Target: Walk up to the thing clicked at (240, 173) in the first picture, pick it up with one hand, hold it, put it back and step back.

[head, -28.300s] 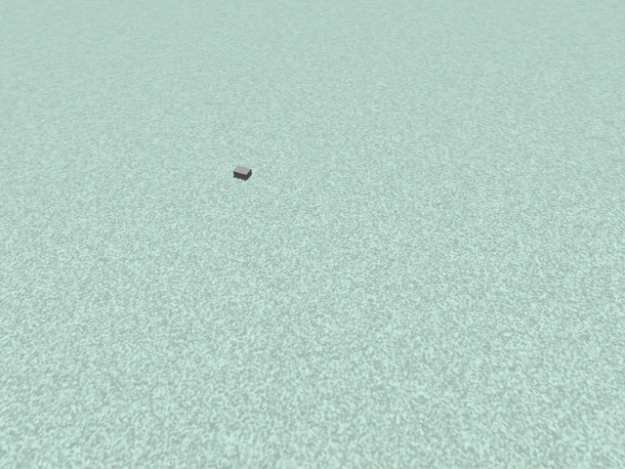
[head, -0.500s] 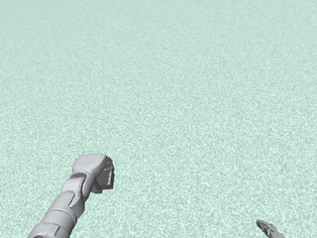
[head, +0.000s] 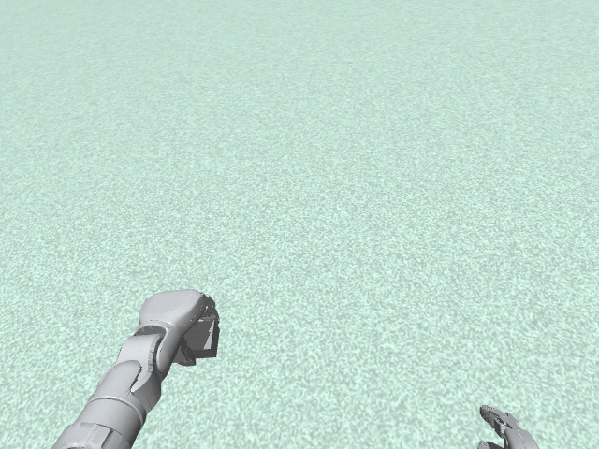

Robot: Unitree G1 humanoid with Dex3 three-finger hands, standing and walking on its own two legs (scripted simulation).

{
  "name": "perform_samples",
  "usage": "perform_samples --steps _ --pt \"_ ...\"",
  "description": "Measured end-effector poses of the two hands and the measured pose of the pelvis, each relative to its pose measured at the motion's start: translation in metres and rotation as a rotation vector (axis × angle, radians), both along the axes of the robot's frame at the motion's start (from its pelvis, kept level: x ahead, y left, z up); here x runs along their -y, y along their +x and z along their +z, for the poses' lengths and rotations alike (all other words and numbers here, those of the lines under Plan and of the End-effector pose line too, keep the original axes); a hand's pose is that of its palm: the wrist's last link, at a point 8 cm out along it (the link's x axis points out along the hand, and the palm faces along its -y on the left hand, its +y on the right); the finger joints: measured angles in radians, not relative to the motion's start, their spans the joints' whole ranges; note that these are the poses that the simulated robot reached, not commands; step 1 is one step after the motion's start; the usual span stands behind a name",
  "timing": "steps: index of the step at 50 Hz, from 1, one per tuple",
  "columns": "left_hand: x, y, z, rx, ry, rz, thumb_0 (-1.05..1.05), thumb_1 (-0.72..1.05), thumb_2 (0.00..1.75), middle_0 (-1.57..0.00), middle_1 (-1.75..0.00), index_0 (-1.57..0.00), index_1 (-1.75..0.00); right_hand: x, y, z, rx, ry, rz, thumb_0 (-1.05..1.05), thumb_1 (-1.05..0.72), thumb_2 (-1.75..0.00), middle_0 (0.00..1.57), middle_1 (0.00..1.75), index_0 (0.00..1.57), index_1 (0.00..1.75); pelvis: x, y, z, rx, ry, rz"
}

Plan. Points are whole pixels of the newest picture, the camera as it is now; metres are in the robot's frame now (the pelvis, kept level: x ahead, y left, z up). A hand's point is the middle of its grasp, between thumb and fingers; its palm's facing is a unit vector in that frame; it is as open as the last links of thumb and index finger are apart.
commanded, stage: hold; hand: left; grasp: from above
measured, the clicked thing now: (192, 340) +0.31 +0.22 -0.08
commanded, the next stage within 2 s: crouch in 0.36 s
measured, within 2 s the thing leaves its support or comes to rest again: neither
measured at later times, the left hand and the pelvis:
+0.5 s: hand (181, 334) +0.30 +0.23 -0.04, palm faces -0.45 -0.06 -0.89, open 7.7 cm; pelvis +0.01 +0.00 +0.00, yaw +0 degrees
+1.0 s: hand (206, 354) +0.32 +0.23 -0.18, palm faces -0.43 +0.03 -0.90, open 7.6 cm; pelvis -0.02 +0.01 -0.07, yaw +1 degrees
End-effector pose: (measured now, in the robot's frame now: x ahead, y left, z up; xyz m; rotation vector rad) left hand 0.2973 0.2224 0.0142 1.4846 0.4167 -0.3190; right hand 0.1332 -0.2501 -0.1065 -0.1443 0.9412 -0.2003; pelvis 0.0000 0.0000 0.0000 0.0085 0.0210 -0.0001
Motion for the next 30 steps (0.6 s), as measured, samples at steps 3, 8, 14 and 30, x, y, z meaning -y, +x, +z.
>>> perform_samples --steps 3,8,14,30 --pt "-0.0007 0.0014 0.0016 0.01 0.001 0.002 0.0 0.33 0.2 -0.94 -0.21 -0.95 -0.21 0.0003 -0.0001 -0.0002 -0.004 0.0 -0.004 0.01 -0.9 -0.9 0.2 0.3 0.2 0.3 -0.0001 0.0011 0.0004 0.0 0.0 -0.001" --pt "-0.0003 0.0043 0.0046 0.021 0.006 0.002 0.0 0.33 0.2 -0.94 -0.21 -0.95 -0.21 0.0003 0.0004 -0.0004 -0.01 0.001 -0.008 0.01 -0.9 -0.9 0.2 0.3 0.2 0.3 -0.0008 0.0032 0.001 0.002 -0.001 0.0" --pt "-0.0017 0.0066 0.002 0.007 0.003 0.008 0.0 0.33 0.21 -0.95 -0.2 -0.96 -0.2 -0.0002 0.0016 0.0008 -0.012 0.001 -0.011 0.01 -0.9 -0.9 0.2 0.3 0.2 0.3 -0.0014 0.0049 0.0014 0.0 -0.001 0.0" --pt "-0.0085 0.0098 -0.0045 0.014 0.009 0.016 0.0 0.33 0.18 -0.97 -0.18 -0.98 -0.18 -0.0033 0.0035 0.0001 -0.035 -0.001 -0.012 0.01 -0.89 -0.9 0.2 0.3 0.2 0.3 -0.0052 0.0097 0.0016 -0.01 -0.004 0.004"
